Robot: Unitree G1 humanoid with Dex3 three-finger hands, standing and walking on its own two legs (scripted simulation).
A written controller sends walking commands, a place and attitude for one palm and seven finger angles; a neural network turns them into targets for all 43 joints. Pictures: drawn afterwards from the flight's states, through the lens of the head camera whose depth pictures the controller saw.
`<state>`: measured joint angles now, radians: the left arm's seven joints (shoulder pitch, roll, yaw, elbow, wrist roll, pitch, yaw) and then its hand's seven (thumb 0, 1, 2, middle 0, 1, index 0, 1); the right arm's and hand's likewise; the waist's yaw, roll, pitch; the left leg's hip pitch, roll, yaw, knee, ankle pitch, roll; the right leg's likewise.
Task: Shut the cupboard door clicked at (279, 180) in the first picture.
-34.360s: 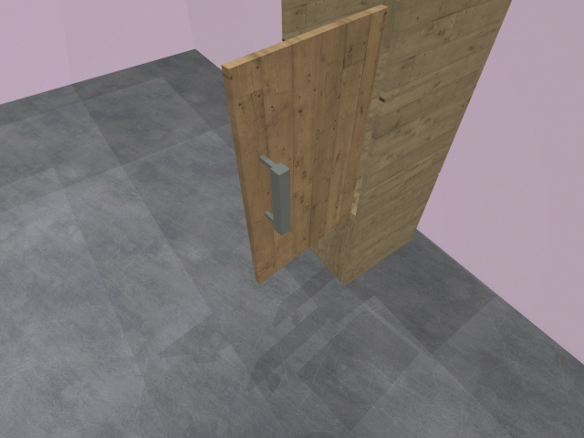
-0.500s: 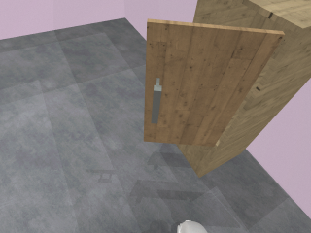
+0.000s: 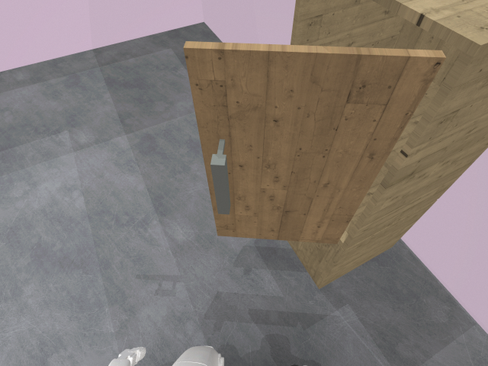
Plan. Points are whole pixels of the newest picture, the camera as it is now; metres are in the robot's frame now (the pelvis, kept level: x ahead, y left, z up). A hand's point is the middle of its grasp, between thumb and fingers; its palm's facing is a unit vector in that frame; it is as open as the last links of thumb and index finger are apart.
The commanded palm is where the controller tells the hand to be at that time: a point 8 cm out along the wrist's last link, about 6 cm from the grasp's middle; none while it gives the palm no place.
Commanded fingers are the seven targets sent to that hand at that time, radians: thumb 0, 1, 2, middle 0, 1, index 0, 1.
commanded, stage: come to a stop and stand still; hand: left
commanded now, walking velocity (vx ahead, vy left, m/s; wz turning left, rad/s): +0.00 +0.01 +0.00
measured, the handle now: (223, 178) +0.46 +0.08 -0.01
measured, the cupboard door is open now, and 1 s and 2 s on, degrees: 58 58 58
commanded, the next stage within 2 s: look again from close up in 1.06 s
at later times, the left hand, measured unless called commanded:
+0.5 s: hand out of the picture -0.05 +0.25 -0.17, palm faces +0.01 -0.97 -0.23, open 7.4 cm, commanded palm none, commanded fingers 0.00 0.90 0.90 -0.20 -0.30 -0.20 -0.30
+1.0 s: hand out of the picture -0.09 +0.19 -0.17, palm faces -0.01 -0.99 -0.13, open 7.3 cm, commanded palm none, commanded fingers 0.00 0.90 0.90 -0.20 -0.30 -0.20 -0.30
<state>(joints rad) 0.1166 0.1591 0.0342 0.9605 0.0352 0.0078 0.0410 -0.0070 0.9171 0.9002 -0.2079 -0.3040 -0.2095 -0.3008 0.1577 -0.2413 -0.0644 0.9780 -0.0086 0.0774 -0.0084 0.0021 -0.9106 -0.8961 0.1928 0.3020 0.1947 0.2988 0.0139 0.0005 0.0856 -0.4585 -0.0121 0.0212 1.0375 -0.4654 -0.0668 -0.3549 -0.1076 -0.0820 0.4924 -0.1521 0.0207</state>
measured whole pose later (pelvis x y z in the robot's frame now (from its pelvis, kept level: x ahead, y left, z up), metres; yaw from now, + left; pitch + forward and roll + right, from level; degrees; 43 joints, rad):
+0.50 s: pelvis -0.05 +0.06 +0.00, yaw -2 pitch +1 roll +1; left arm 0.30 0.20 0.02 1.07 0.02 0.05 0.03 0.00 0.91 0.90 -0.20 -0.30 -0.20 -0.30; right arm 0.23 -0.15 -0.01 1.03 0.00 0.01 -0.04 0.00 -0.92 -0.90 0.20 0.30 0.20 0.30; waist 0.02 -0.04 0.02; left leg -0.25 -0.06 0.10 0.42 -0.19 0.07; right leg -0.15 -0.02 0.03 0.50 -0.32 0.01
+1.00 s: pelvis -0.07 +0.04 +0.01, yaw -2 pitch -1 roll +0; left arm 0.33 0.11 -0.01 1.14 0.01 0.01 0.04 0.00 0.91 0.90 -0.20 -0.30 -0.20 -0.30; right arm 0.37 -0.12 0.00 1.18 -0.01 0.02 -0.04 0.00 -0.91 -0.90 0.19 0.30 0.20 0.30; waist -0.02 -0.03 0.03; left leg -0.22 -0.01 0.07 0.37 -0.13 0.03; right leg -0.10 0.03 0.01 0.39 -0.28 -0.03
